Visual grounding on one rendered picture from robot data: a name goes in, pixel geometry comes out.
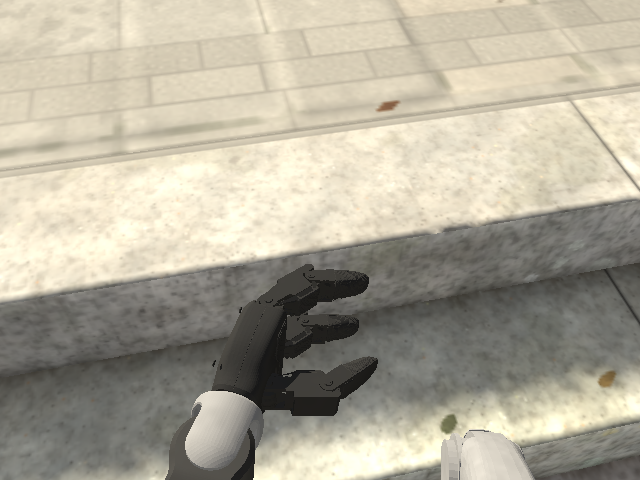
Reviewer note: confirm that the stairs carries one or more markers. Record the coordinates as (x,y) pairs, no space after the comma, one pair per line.
(528,328)

